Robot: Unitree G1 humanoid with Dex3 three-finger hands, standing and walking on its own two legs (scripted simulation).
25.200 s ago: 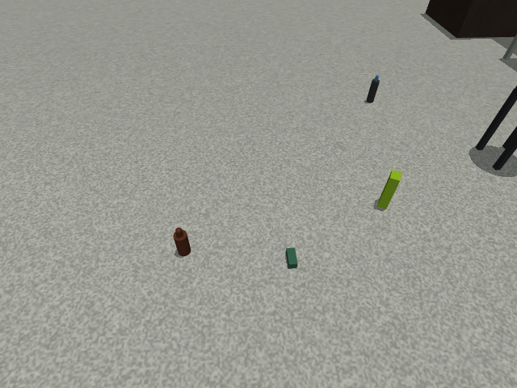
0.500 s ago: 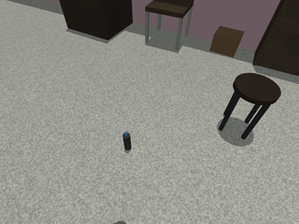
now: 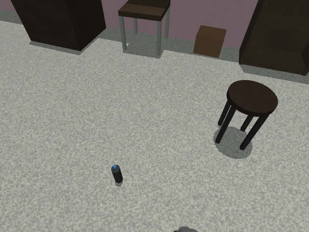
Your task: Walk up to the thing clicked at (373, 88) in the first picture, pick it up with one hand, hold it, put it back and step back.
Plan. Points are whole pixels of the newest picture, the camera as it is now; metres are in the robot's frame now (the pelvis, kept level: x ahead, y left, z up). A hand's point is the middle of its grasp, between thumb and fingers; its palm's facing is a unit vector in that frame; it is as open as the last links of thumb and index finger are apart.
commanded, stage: walk up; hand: left
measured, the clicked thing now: (116, 172) +0.59 +0.20 -0.67
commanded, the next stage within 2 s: none
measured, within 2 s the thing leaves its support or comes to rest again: neither
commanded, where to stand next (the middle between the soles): +0.26 -0.01 m, yaw +2 degrees
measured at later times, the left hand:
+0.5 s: hand out of the picture +0.19 +0.29 -0.15, palm faces +0.02 -0.94 -0.35, open 7.4 cm
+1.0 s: hand (63, 207) +0.26 +0.27 -0.15, palm faces -0.02 -0.92 -0.39, open 7.4 cm
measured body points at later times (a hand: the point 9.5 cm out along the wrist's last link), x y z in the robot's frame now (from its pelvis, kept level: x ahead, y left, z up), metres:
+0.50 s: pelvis +0.15 +0.01 -0.01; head +0.16 +0.03 +0.44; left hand +0.19 +0.33 -0.13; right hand +0.21 -0.32 -0.11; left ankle +0.24 +0.13 -0.74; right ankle +0.13 -0.12 -0.73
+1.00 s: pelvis +0.20 +0.00 -0.01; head +0.22 -0.01 +0.44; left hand +0.26 +0.32 -0.12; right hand +0.30 -0.30 -0.14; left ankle +0.23 +0.13 -0.73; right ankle +0.24 -0.13 -0.73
